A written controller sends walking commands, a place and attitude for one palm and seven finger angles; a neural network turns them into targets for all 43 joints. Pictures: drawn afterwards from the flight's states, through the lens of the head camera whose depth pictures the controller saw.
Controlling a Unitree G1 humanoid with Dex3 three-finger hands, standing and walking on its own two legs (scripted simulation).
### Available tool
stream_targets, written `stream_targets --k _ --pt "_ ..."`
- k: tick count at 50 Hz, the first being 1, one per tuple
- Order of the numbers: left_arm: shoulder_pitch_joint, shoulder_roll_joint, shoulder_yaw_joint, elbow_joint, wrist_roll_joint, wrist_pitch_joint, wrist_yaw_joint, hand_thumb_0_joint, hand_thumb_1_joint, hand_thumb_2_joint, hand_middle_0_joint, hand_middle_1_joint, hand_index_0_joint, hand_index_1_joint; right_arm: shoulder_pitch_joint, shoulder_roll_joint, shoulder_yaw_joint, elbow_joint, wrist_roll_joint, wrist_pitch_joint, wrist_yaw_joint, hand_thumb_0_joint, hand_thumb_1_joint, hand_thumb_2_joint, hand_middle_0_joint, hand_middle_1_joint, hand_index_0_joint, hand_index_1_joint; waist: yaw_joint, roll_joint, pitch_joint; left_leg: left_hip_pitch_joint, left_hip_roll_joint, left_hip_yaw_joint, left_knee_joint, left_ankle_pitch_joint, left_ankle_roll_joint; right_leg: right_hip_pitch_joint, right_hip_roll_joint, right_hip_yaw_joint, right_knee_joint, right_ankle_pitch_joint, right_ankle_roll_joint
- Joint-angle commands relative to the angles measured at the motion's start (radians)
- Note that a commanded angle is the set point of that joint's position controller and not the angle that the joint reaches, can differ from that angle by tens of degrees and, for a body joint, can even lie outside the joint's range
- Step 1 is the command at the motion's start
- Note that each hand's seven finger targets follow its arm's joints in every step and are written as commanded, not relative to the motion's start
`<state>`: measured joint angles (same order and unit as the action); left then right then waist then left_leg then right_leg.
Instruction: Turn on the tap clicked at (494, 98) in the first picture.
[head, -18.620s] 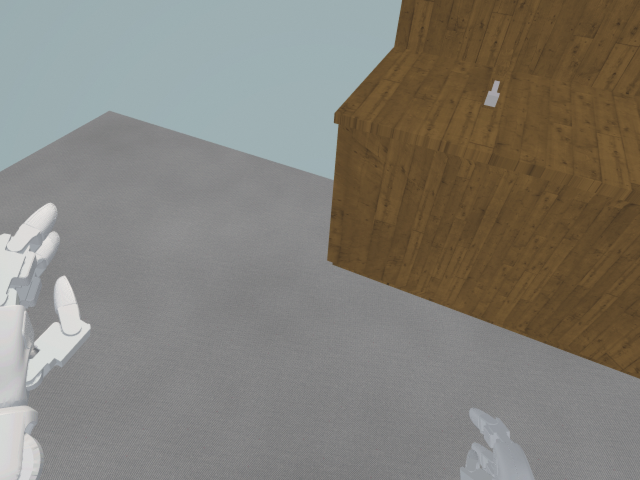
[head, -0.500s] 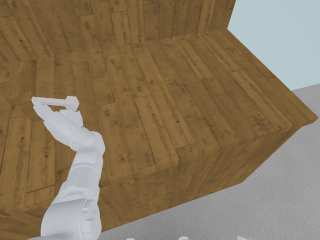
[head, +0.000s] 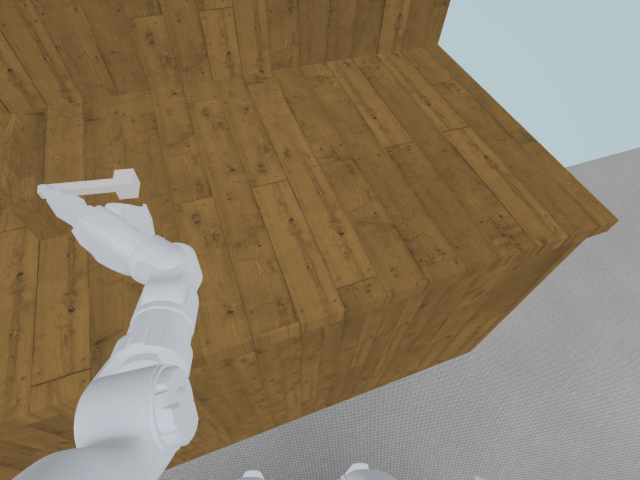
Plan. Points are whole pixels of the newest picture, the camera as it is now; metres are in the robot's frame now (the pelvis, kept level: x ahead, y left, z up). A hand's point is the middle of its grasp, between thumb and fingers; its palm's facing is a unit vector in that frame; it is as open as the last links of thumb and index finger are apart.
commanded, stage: lift the hand up off the lever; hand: left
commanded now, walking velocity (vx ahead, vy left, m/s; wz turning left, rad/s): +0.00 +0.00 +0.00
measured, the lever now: (126, 184) +0.49 +0.25 +0.08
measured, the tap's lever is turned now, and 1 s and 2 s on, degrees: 80 86 86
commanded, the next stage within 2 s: none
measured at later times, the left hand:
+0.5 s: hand (132, 199) +0.46 +0.23 +0.08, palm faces +0.84 -0.54 -0.09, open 7.8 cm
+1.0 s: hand (124, 198) +0.44 +0.23 +0.10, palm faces +0.81 -0.59 -0.06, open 7.8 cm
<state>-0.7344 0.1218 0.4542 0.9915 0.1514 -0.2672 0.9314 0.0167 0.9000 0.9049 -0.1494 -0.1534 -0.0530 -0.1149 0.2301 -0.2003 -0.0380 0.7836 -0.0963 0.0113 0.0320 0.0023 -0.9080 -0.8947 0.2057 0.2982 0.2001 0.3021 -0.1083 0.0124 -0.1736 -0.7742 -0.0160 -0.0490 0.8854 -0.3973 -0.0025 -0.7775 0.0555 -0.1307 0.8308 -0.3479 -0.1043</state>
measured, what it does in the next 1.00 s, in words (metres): stands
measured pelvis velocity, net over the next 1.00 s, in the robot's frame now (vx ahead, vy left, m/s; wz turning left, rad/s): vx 0.02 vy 0.02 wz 0.01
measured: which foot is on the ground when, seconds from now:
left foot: down 0.00-1.00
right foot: down 0.00-1.00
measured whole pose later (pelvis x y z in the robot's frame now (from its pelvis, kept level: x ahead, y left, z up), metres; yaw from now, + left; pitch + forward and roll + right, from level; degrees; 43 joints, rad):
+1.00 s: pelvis +0.02 +0.02 +0.02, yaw +0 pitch +12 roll -1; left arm -0.60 0.03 0.32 0.74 0.08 -0.12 0.87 0.02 0.90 0.90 -0.15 -0.16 -0.15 -0.15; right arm 0.20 -0.19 -0.04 0.76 -0.08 0.03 0.05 0.00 -0.91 -0.89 0.21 0.30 0.20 0.30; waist -0.04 0.02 -0.15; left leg -0.59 -0.04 -0.04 0.78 -0.39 0.03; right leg -0.59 0.04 -0.12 0.72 -0.34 -0.07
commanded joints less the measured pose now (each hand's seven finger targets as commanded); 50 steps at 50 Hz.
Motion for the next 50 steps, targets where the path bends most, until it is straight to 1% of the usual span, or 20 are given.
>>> stream_targets --k 1,4,9,13,14,17,19,25,29,30,34,37,39,40,42,44,47,48,49,50 --pt "-0.484 0.22 -0.042 -0.173 0.056 -0.059 -0.021 0.0 0.9 0.9 -0.15 -0.15 -0.15 -0.15 0.041 -0.147 -0.041 -0.083 0.001 -0.024 -0.01 0.0 -0.9 -0.9 0.2 0.3 0.2 0.3 -0.027 0.005 -0.342 0.076 0.002 0.014 -0.078 0.141 0.039 0.302 -0.072 0.14 -0.146 0.19 0.098" --pt "-0.485 0.259 -0.011 -0.179 0.052 -0.061 -0.018 0.0 0.9 0.9 -0.15 -0.15 -0.15 -0.15 0.043 -0.153 -0.043 -0.081 0.002 -0.025 -0.011 0.0 -0.9 -0.9 0.2 0.3 0.2 0.3 -0.017 0.024 -0.351 0.074 0.002 0.014 -0.082 0.127 0.04 0.312 -0.07 0.15 -0.155 0.173 0.096" --pt "-0.465 0.241 -0.019 -0.188 0.042 -0.057 -0.02 0.0 0.9 0.9 -0.15 -0.15 -0.15 -0.15 0.059 -0.154 -0.044 -0.086 0.002 -0.025 -0.006 0.0 -0.9 -0.9 0.2 0.3 0.2 0.3 -0.011 0.037 -0.364 0.102 0.001 0.012 -0.099 0.147 0.039 0.329 -0.062 0.139 -0.161 0.183 0.092" --pt "-0.412 0.227 -0.019 -0.162 0.015 -0.032 -0.03 0.0 0.9 0.9 -0.15 -0.15 -0.15 -0.15 0.07 -0.156 -0.042 -0.096 0.009 -0.025 -0.002 0.0 -0.9 -0.9 0.2 0.3 0.2 0.3 -0.008 -0.011 -0.337 0.084 0.0 0.019 -0.115 0.139 0.04 0.369 -0.068 0.144 -0.185 0.203 0.1" --pt "-0.41 0.248 0.003 -0.173 0.014 -0.03 -0.031 0.0 0.9 0.9 -0.15 -0.15 -0.15 -0.15 0.067 -0.161 -0.043 -0.093 0.009 -0.024 -0.002 0.0 -0.9 -0.9 0.2 0.3 0.2 0.3 -0.002 0.025 -0.343 0.098 0.0 0.019 -0.116 0.155 0.039 0.371 -0.067 0.145 -0.182 0.219 0.097" --pt "-0.421 0.216 -0.028 -0.206 0.012 -0.03 -0.035 0.0 0.9 0.9 -0.15 -0.15 -0.15 -0.15 0.076 -0.158 -0.043 -0.098 0.009 -0.026 0.002 0.0 -0.9 -0.9 0.2 0.3 0.2 0.3 -0.009 0.006 -0.341 0.117 0.001 0.019 -0.125 0.172 0.039 0.375 -0.065 0.136 -0.183 0.236 0.098" --pt "-0.399 0.241 -0.003 -0.228 0.015 -0.033 -0.034 0.0 0.9 0.9 -0.15 -0.15 -0.15 -0.15 0.076 -0.161 -0.048 -0.093 0.008 -0.026 0.003 0.0 -0.9 -0.9 0.2 0.3 0.2 0.3 0.005 0.018 -0.343 0.131 0.002 0.013 -0.126 0.196 0.038 0.381 -0.061 0.13 -0.177 0.257 0.092" --pt "-0.363 0.174 -0.061 -0.308 0.005 -0.028 -0.05 0.0 0.9 0.9 -0.15 -0.15 -0.15 -0.15 0.07 -0.153 -0.05 -0.101 0.01 -0.025 0.008 0.0 -0.9 -0.9 0.2 0.3 0.2 0.3 0.005 0.056 -0.36 0.215 0.005 0.012 -0.137 0.272 0.029 0.381 -0.053 0.112 -0.171 0.296 0.084" --pt "-0.316 0.168 -0.055 -0.322 -0.011 -0.006 -0.06 0.0 0.9 0.9 -0.15 -0.15 -0.15 -0.15 0.054 -0.157 -0.052 -0.099 0.013 -0.022 0.005 0.0 -0.9 -0.9 0.2 0.3 0.2 0.3 0.018 0.045 -0.318 0.233 0.008 0.008 -0.15 0.297 0.023 0.381 -0.052 0.101 -0.18 0.307 0.079" --pt "-0.335 0.13 -0.095 -0.33 -0.015 -0.001 -0.066 0.0 0.9 0.9 -0.15 -0.15 -0.15 -0.15 0.052 -0.154 -0.047 -0.103 0.015 -0.022 0.006 0.0 -0.9 -0.9 0.2 0.3 0.2 0.3 0.004 0.024 -0.31 0.24 0.007 0.008 -0.155 0.3 0.022 0.377 -0.053 0.097 -0.181 0.304 0.081" --pt "-0.304 0.156 -0.06 -0.386 -0.018 0.006 -0.059 0.0 0.9 0.9 -0.15 -0.15 -0.15 -0.15 0.033 -0.152 -0.05 -0.104 0.013 -0.021 0.005 0.0 -0.9 -0.9 0.2 0.3 0.2 0.3 0.035 0.047 -0.328 0.273 0.008 0.003 -0.156 0.345 0.013 0.396 -0.05 0.091 -0.18 0.327 0.074" --pt "-0.285 0.112 -0.106 -0.409 -0.015 0.023 -0.067 0.0 0.9 0.9 -0.15 -0.15 -0.15 -0.15 0.026 -0.145 -0.048 -0.114 0.013 -0.016 0.007 0.0 -0.9 -0.9 0.2 0.3 0.2 0.3 0.028 0.022 -0.327 0.292 0.013 0.003 -0.154 0.397 0.004 0.404 -0.053 0.084 -0.174 0.366 0.074" --pt "-0.27 0.117 -0.097 -0.442 -0.016 0.033 -0.066 0.0 0.9 0.9 -0.15 -0.15 -0.15 -0.15 0.013 -0.145 -0.049 -0.113 0.014 -0.013 0.005 0.0 -0.9 -0.9 0.2 0.3 0.2 0.3 0.046 0.049 -0.32 0.305 0.015 -0.005 -0.161 0.417 -0.007 0.401 -0.051 0.08 -0.171 0.359 0.067" --pt "-0.283 0.073 -0.142 -0.453 -0.018 0.04 -0.07 0.0 0.9 0.9 -0.15 -0.15 -0.15 -0.15 0.007 -0.14 -0.046 -0.117 0.016 -0.012 0.008 0.0 -0.9 -0.9 0.2 0.3 0.2 0.3 0.03 0.05 -0.315 0.33 0.018 -0.006 -0.163 0.434 -0.011 0.385 -0.05 0.075 -0.171 0.351 0.068" --pt "-0.275 0.044 -0.165 -0.459 -0.024 0.055 -0.072 0.0 0.9 0.9 -0.15 -0.15 -0.15 -0.15 -0.004 -0.139 -0.045 -0.119 0.015 -0.013 0.009 0.0 -0.9 -0.9 0.2 0.3 0.2 0.3 0.037 0.029 -0.308 0.333 0.018 -0.008 -0.164 0.434 -0.014 0.383 -0.049 0.07 -0.176 0.341 0.067" --pt "-0.262 0.073 -0.131 -0.459 -0.028 0.07 -0.067 0.0 0.9 0.9 -0.15 -0.15 -0.15 -0.15 -0.019 -0.143 -0.046 -0.116 0.017 -0.009 0.003 0.0 -0.9 -0.9 0.2 0.3 0.2 0.3 0.05 0.024 -0.289 0.327 0.02 -0.016 -0.175 0.423 -0.02 0.388 -0.049 0.068 -0.182 0.323 0.064" --pt "-0.299 0.014 -0.191 -0.468 -0.027 0.088 -0.065 0.0 0.9 0.9 -0.15 -0.15 -0.15 -0.15 -0.031 -0.135 -0.042 -0.113 0.018 -0.012 0.006 0.0 -0.9 -0.9 0.2 0.3 0.2 0.3 0.037 0.016 -0.291 0.35 0.022 -0.02 -0.176 0.428 -0.027 0.37 -0.048 0.063 -0.182 0.301 0.064" --pt "-0.287 0.008 -0.192 -0.47 -0.029 0.095 -0.064 0.0 0.9 0.9 -0.15 -0.15 -0.15 -0.15 -0.037 -0.133 -0.042 -0.118 0.017 -0.013 0.005 0.0 -0.9 -0.9 0.2 0.3 0.2 0.3 0.043 0.005 -0.296 0.344 0.019 -0.013 -0.174 0.419 -0.023 0.38 -0.049 0.065 -0.186 0.307 0.066" --pt "-0.28 0.062 -0.138 -0.48 -0.026 0.098 -0.056 0.0 0.9 0.9 -0.15 -0.15 -0.15 -0.15 -0.037 -0.138 -0.042 -0.113 0.017 -0.01 0.0 0.0 -0.9 -0.9 0.2 0.3 0.2 0.3 0.059 0.016 -0.307 0.341 0.017 -0.019 -0.181 0.419 -0.028 0.396 -0.048 0.064 -0.187 0.305 0.063" --pt "-0.291 0.034 -0.172 -0.502 -0.024 0.101 -0.058 0.0 0.9 0.9 -0.15 -0.15 -0.15 -0.15 -0.042 -0.131 -0.04 -0.121 0.019 -0.008 0.001 0.0 -0.9 -0.9 0.2 0.3 0.2 0.3 0.051 0.016 -0.32 0.351 0.016 -0.013 -0.179 0.428 -0.027 0.404 -0.05 0.066 -0.184 0.319 0.065"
